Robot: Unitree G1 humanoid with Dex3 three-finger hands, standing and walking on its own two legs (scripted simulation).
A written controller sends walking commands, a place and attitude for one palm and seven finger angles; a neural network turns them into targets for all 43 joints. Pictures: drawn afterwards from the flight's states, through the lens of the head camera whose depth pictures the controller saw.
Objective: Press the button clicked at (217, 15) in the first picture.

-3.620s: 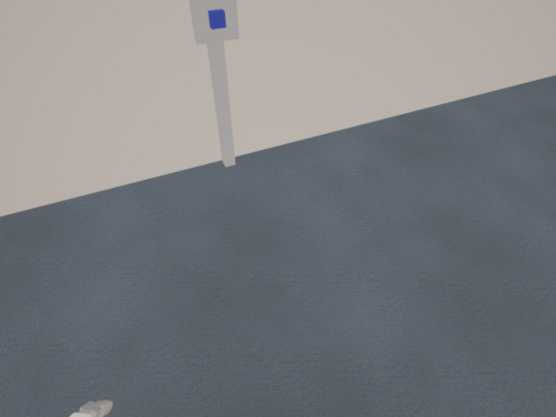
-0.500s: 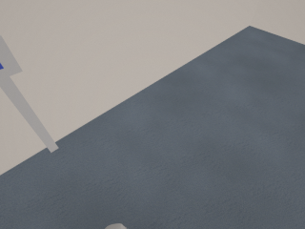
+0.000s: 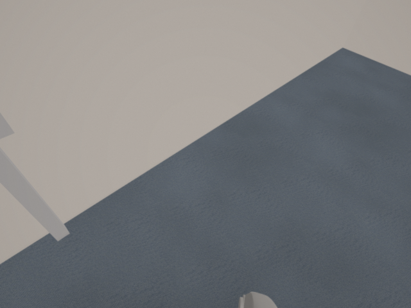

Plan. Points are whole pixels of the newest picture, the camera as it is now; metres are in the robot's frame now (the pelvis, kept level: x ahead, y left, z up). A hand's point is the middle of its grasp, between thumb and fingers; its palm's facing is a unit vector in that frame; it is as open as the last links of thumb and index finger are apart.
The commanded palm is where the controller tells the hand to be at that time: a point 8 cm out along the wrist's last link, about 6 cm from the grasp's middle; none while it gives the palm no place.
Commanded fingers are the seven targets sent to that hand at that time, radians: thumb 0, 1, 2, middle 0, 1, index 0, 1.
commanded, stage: turn to face it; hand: left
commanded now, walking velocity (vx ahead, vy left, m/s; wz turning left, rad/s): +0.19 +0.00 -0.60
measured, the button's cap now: out of the picture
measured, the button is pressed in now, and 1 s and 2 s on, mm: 0 0 0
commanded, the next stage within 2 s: take the last steps up to it in 1.50 s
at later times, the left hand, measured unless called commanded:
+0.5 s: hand (151, 266) +0.24 +0.14 -0.17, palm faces +0.11 -0.97 -0.19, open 7.2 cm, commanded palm none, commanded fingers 0.00 0.90 0.90 -0.20 -0.30 -0.20 -0.30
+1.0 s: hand (107, 301) +0.16 +0.22 -0.16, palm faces +0.40 -0.87 -0.30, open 7.4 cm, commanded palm none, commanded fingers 0.00 0.90 0.90 -0.20 -0.30 -0.20 -0.30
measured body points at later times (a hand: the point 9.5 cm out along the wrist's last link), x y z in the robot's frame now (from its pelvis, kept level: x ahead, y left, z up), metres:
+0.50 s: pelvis +0.13 -0.04 -0.01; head +0.15 -0.04 +0.44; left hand +0.23 +0.19 -0.15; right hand +0.16 -0.27 -0.17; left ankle +0.11 +0.09 -0.68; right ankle +0.19 -0.14 -0.75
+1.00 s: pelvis +0.15 -0.02 -0.01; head +0.20 -0.01 +0.44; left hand +0.14 +0.27 -0.14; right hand +0.31 -0.23 -0.16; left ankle +0.15 +0.10 -0.74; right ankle +0.19 -0.15 -0.71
